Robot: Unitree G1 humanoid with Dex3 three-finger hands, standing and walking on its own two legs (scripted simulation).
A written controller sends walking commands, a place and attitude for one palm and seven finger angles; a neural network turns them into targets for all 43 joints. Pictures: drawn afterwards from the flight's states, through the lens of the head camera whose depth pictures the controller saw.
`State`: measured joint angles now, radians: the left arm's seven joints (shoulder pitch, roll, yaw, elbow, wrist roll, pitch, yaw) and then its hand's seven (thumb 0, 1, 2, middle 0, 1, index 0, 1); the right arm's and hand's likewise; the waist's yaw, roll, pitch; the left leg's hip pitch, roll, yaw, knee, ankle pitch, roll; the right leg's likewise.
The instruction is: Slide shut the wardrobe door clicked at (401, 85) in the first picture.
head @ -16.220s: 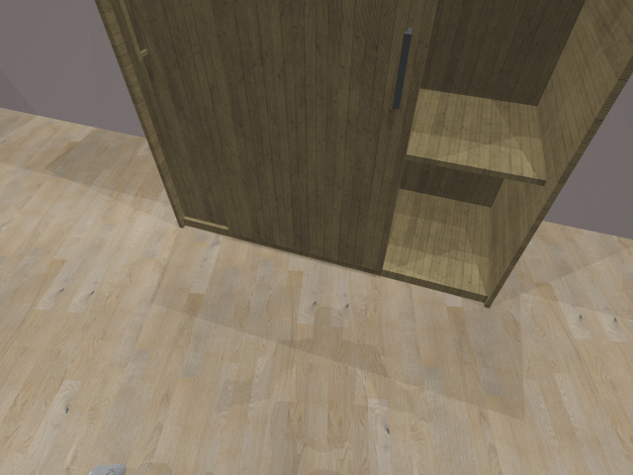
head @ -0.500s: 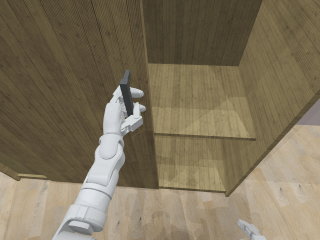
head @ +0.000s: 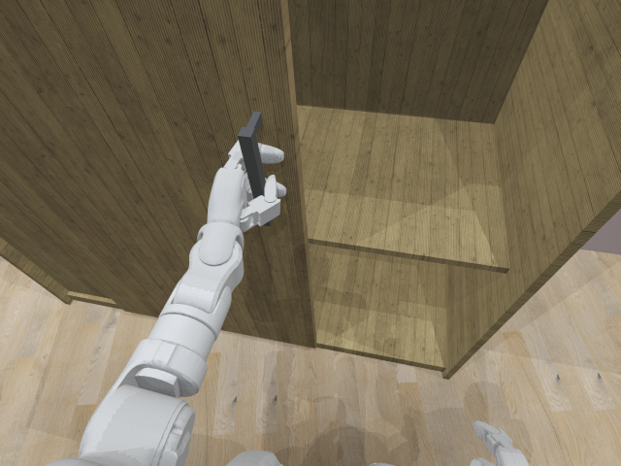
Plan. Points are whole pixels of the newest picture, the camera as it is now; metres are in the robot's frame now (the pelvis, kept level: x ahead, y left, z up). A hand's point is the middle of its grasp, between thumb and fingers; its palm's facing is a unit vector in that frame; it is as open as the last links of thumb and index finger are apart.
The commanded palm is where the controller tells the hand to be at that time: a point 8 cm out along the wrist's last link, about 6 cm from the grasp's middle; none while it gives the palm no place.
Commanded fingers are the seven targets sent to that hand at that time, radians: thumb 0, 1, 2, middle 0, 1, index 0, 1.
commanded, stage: step sideways, sliding the door along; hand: left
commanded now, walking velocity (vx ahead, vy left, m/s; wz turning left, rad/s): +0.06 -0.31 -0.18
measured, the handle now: (261, 173) +0.46 +0.11 +0.09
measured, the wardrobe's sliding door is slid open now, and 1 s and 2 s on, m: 0.40 0.26 0.00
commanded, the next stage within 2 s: none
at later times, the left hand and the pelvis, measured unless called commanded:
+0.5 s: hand (303, 202) +0.42 +0.05 +0.09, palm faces +0.22 -0.97 -0.11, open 5.7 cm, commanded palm +0.38 +0.03 +0.09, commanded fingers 0.00 0.90 0.90 -0.45 -1.40 -0.45 -1.40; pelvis +0.03 -0.12 +0.00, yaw +2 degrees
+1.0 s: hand (390, 212) +0.41 -0.06 +0.09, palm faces +0.25 -0.97 -0.05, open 5.6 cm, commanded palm +0.37 -0.09 +0.09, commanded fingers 0.00 0.90 0.90 -0.45 -1.40 -0.45 -1.40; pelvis +0.06 -0.22 +0.00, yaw +0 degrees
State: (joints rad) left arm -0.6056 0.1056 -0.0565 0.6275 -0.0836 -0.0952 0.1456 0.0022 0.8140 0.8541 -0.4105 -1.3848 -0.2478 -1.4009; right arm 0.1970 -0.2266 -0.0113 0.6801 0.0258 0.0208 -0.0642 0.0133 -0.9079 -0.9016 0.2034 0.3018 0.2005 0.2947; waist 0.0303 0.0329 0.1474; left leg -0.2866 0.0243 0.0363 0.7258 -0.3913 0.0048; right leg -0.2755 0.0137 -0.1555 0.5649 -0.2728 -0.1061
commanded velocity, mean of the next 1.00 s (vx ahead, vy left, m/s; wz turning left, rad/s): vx -0.21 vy -0.27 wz -0.19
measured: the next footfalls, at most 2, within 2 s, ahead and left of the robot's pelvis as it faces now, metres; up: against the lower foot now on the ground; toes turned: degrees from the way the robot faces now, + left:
right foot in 0.28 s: +0.11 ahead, -0.25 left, +0.00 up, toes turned -2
left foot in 0.46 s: +0.05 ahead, +0.06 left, +0.00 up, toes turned +9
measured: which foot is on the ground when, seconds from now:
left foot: down 0.00-0.34, up 0.36-0.44, down 0.46-0.70, up 0.72-0.84, down 0.86-1.00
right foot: down 0.00-0.02, up 0.04-0.26, down 0.28-0.86, up 0.88-1.00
